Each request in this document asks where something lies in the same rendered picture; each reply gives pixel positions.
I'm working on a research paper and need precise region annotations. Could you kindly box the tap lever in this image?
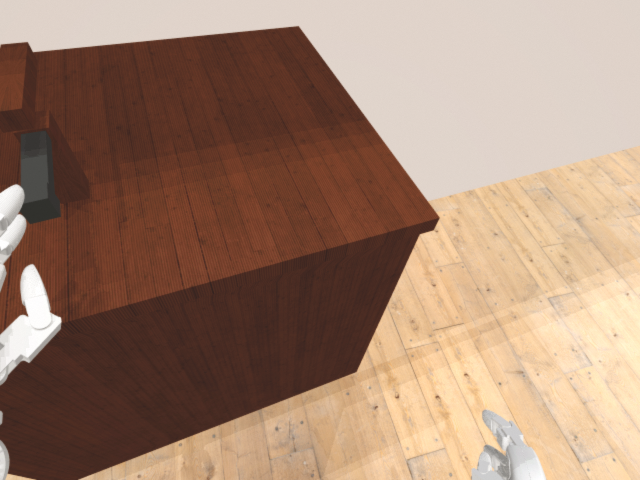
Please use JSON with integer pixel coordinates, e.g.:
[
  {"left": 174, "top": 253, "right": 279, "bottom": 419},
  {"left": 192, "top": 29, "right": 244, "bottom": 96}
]
[{"left": 20, "top": 130, "right": 61, "bottom": 224}]

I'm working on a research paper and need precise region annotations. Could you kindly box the robot right hand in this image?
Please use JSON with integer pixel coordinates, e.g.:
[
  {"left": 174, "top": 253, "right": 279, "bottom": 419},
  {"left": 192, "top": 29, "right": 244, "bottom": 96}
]
[{"left": 471, "top": 409, "right": 546, "bottom": 480}]

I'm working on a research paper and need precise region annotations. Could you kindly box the robot left hand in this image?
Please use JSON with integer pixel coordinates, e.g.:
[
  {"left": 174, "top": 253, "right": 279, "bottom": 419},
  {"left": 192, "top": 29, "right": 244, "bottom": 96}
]
[{"left": 0, "top": 184, "right": 61, "bottom": 385}]

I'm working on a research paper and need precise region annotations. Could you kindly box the counter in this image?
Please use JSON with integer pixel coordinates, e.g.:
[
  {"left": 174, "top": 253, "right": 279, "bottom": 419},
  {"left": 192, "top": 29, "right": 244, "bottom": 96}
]
[{"left": 0, "top": 26, "right": 440, "bottom": 480}]

